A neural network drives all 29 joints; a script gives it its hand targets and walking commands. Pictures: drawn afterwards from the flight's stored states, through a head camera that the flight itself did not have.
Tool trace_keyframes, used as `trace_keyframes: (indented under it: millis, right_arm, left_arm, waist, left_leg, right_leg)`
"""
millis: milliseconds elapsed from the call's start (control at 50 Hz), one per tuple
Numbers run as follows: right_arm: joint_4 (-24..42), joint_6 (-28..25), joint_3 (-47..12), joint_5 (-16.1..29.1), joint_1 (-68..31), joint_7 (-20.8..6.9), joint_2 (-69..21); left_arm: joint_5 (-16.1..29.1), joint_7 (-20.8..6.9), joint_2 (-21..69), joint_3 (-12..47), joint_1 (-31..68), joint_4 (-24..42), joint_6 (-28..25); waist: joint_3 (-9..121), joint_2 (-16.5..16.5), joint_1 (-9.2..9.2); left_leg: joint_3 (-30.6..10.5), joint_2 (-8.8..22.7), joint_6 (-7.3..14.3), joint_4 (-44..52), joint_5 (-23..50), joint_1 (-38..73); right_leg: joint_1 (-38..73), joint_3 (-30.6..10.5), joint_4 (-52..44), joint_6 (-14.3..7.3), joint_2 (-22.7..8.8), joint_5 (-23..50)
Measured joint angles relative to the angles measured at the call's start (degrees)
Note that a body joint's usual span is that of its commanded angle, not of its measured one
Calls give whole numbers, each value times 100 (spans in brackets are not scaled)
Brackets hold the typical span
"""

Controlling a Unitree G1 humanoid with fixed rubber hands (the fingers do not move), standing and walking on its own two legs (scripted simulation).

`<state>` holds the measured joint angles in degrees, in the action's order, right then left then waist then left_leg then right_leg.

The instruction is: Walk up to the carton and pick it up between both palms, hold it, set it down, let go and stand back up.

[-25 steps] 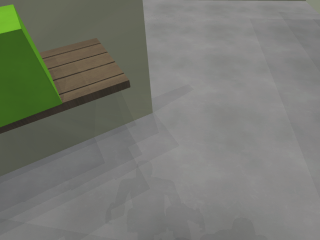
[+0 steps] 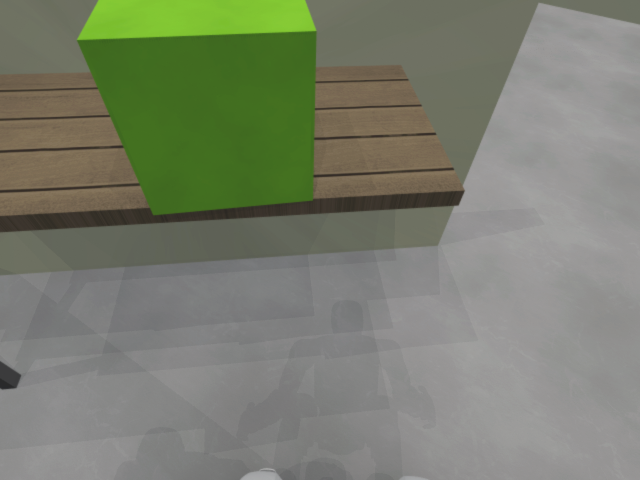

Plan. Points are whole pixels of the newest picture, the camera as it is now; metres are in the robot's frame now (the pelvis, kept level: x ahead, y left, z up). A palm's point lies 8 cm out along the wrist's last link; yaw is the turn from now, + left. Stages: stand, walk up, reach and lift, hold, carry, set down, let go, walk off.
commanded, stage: walk up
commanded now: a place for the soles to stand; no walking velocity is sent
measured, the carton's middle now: (221, 91) +0.65 +0.18 +0.15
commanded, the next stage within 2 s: none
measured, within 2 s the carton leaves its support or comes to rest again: neither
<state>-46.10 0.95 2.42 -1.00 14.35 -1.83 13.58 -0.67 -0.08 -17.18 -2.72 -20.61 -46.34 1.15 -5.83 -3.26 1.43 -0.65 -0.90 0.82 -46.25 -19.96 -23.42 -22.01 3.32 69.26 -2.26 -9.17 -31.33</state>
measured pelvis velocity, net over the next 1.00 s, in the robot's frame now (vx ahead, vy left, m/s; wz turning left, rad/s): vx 0.15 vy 0.06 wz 0.06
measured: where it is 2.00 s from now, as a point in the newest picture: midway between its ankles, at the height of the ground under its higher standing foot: outside the picture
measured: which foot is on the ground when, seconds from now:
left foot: down 0.00-0.18, up 0.20-0.46, down 0.48-0.92, up 0.94-1.00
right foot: up 0.00-0.14, down 0.16-0.52, up 0.54-0.88, down 0.90-1.00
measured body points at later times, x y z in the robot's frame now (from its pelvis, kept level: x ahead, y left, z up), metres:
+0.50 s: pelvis +0.15 +0.08 +0.00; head +0.19 +0.09 +0.44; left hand +0.12 +0.35 -0.12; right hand +0.31 -0.15 -0.13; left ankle +0.23 +0.23 -0.71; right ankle +0.13 -0.11 -0.70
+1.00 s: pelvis +0.15 +0.06 +0.00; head +0.20 +0.04 +0.44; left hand +0.24 +0.33 -0.11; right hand +0.29 -0.19 -0.14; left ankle +0.19 +0.22 -0.67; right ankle +0.18 -0.04 -0.70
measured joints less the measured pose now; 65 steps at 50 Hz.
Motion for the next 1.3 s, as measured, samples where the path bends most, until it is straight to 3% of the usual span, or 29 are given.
trace_keyframes:
  millis: [40,100,160,180,220,280,320,360,420,480,520,580,660,820,880,920,980,1060,1120,1180,1240,1300]
  right_arm:
    - [10,30,-32,-61,81,69,-10]
    - [9,62,-49,-141,192,99,8]
    - [-20,120,-68,-154,280,57,68]
    - [-60,147,-59,-143,315,30,113]
    - [-154,263,-26,-149,386,1,145]
    - [-188,419,1,-229,412,-58,182]
    - [-148,406,36,-250,348,-100,217]
    - [-47,368,61,-202,229,-124,247]
    - [181,243,58,-79,-32,-131,236]
    - [412,24,17,-12,-202,-109,200]
    - [415,-62,-20,-31,-342,-26,115]
    - [442,8,-154,29,-447,126,-17]
    - [582,114,-284,-2,-565,303,-173]
    - [786,53,-268,-175,-727,413,-98]
    - [746,107,-251,-154,-705,422,-2]
    - [641,184,-222,-93,-704,390,148]
    - [444,366,-149,41,-598,424,273]
    - [259,371,-42,104,-474,456,431]
    - [236,295,-22,95,-333,420,402]
    - [241,253,-54,91,-178,346,292]
    - [134,171,-135,41,-169,296,-14]
    - [138,93,-194,81,22,197,-90]
  left_arm:
    - [-6,-26,57,33,58,167,-140]
    - [2,-56,191,82,100,409,-287]
    - [-18,-46,327,118,24,666,-440]
    - [-78,-18,393,139,-19,730,-498]
    - [-242,100,468,227,-86,762,-486]
    - [-305,246,531,260,-164,606,-323]
    - [-326,287,549,261,-226,504,-312]
    - [-312,294,532,265,-278,437,-329]
    - [-226,246,427,251,-322,429,-294]
    - [-89,165,242,229,-372,500,-198]
    - [39,112,105,190,-248,448,-94]
    - [124,123,-49,141,-37,438,192]
    - [59,198,-171,60,263,453,307]
    - [-77,108,-46,59,697,577,338]
    - [-52,7,9,50,779,659,280]
    - [-28,-62,137,47,824,676,180]
    - [24,-109,268,136,773,715,139]
    - [-49,-48,469,210,728,739,161]
    - [-49,-17,501,235,734,733,183]
    - [-42,18,494,229,747,735,184]
    - [43,15,377,178,784,563,190]
    - [86,-6,465,208,685,425,214]
  waist:
    - [7,17,43]
    - [55,113,112]
    - [105,301,133]
    - [117,471,119]
    - [197,692,78]
    - [253,805,-24]
    - [201,858,-78]
    - [83,881,-151]
    - [-164,799,-279]
    - [-289,599,-370]
    - [-403,307,-385]
    - [-335,127,-321]
    - [-285,-97,-258]
    - [-367,97,-81]
    - [-378,241,-69]
    - [-443,554,-78]
    - [-365,636,-135]
    - [-302,735,-204]
    - [-226,704,-202]
    - [-149,622,-179]
    - [-208,93,-185]
    - [39,167,-154]
  left_leg:
    - [-32,-103,54,123,-32,143]
    - [-70,-231,90,233,-126,327]
    - [-143,-291,75,3,-414,439]
    - [-248,-247,99,-259,-587,423]
    - [-387,-293,-12,-1082,-977,237]
    - [-64,-206,-205,-2021,-1088,-72]
    - [64,-50,-292,-2153,-945,-270]
    - [62,123,-345,-1961,-828,-454]
    - [-4,377,-349,-855,-495,-500]
    - [31,446,-251,456,916,-269]
    - [187,247,-186,173,802,-338]
    - [181,176,-67,-123,335,-453]
    - [271,166,-48,43,339,-346]
    - [481,398,-95,233,457,-331]
    - [528,545,-199,107,449,-435]
    - [399,779,-247,-152,353,-522]
    - [84,472,-189,-1063,-966,-684]
    - [-91,98,-210,-2039,-1169,-667]
    - [-3,50,-294,-1502,-1171,-281]
    - [75,113,-321,-51,-951,397]
    - [268,-150,-94,749,-97,835]
    - [136,-32,-51,874,-38,865]
  right_leg:
    - [-308,63,-77,9,156,6]
    - [-504,148,-964,54,279,99]
    - [-226,247,-2384,13,411,1165]
    - [-138,330,-2372,53,470,1418]
    - [34,512,-2157,171,443,1081]
    - [453,628,-2248,257,273,710]
    - [746,704,-2478,385,163,722]
    - [977,746,-2705,493,75,748]
    - [1142,711,-2882,653,-59,761]
    - [992,581,-2496,769,-265,488]
    - [767,247,-1933,581,-438,329]
    - [336,-317,-897,352,40,-374]
    - [-51,-468,-228,322,492,-432]
    - [-337,-428,-833,406,755,-228]
    - [-130,-444,-1736,294,750,307]
    - [-6,-324,-2042,184,950,861]
    - [-60,-371,-1926,109,978,680]
    - [-26,-441,-2249,108,1005,899]
    - [-75,-437,-2424,77,1032,1053]
    - [-112,-353,-2460,82,1056,1101]
    - [-22,-553,-2424,184,815,1118]
    - [217,-418,-2929,154,920,1345]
